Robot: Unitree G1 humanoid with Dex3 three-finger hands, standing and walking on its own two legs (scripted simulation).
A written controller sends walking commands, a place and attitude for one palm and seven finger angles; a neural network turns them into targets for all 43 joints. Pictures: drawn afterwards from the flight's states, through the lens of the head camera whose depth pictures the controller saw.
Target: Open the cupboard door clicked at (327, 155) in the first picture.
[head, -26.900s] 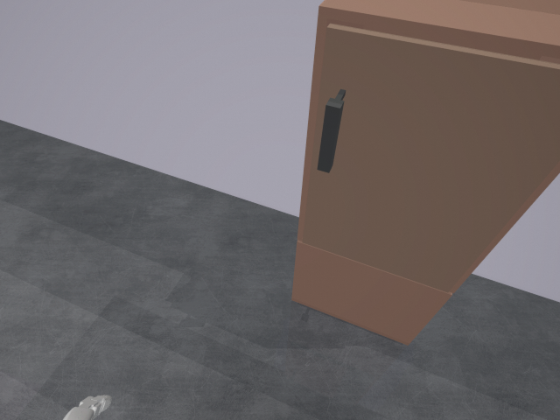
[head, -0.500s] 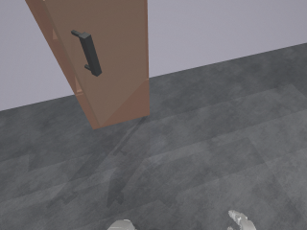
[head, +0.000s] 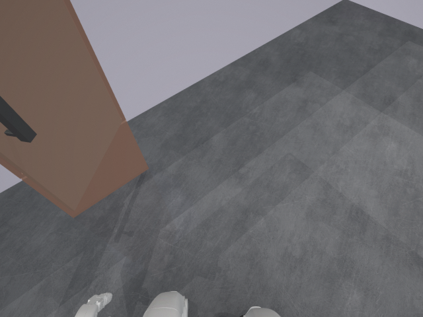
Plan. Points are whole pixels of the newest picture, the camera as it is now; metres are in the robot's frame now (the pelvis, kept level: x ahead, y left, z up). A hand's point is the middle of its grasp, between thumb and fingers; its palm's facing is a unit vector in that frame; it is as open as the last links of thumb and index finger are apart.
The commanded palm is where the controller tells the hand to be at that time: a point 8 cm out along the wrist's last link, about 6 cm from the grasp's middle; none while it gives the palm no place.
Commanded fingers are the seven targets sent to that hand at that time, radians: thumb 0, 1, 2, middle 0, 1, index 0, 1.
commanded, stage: walk to a spot facing it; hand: left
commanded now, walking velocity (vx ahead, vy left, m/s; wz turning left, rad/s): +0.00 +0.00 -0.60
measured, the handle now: out of the picture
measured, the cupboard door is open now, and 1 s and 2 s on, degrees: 39 39 39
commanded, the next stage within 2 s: turn to face it in 1.72 s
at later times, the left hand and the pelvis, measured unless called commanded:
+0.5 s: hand (148, 290) +0.18 +0.16 -0.15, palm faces -0.31 -0.92 -0.23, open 7.4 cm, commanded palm none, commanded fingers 0.00 0.90 0.90 -0.20 -0.30 -0.20 -0.30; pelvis +0.03 -0.01 +0.00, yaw -19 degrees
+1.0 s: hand (194, 225) +0.33 +0.07 -0.17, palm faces -0.54 -0.82 -0.19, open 7.4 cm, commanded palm none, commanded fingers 0.00 0.90 0.90 -0.20 -0.30 -0.20 -0.30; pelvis +0.19 -0.07 +0.00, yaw -36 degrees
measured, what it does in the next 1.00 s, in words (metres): walks ahead, turning right: left foot, then right foot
